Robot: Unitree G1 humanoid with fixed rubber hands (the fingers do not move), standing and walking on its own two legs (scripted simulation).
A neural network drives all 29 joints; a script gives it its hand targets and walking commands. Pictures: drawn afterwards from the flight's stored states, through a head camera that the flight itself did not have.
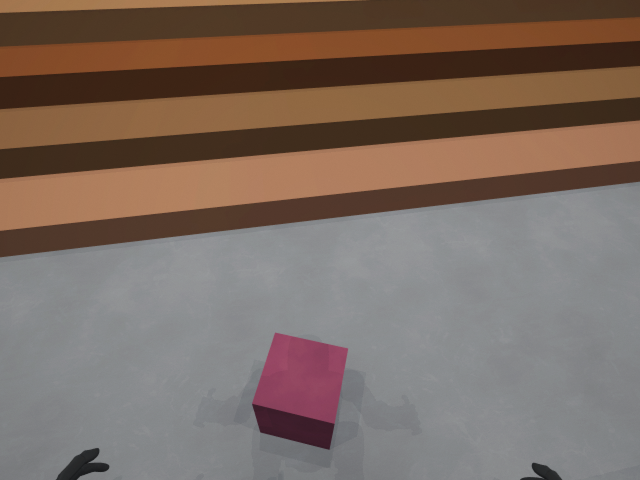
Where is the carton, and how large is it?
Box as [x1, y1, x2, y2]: [252, 333, 347, 449]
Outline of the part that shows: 275,333 252,402 259,429 261,432 329,449 347,348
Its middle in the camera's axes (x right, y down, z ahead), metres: -0.05 +0.45 +1.11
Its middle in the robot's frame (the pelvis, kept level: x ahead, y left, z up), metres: +0.45 +0.03 -0.66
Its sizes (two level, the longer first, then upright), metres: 0.210 0.200 0.250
